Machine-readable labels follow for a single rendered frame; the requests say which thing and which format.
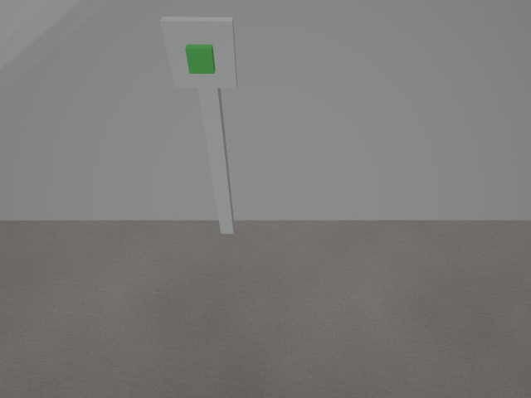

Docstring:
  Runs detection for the button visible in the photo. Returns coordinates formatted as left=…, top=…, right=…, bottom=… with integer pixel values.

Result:
left=185, top=44, right=215, bottom=74

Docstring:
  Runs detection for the panel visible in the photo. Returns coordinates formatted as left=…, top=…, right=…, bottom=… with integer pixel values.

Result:
left=160, top=17, right=237, bottom=234

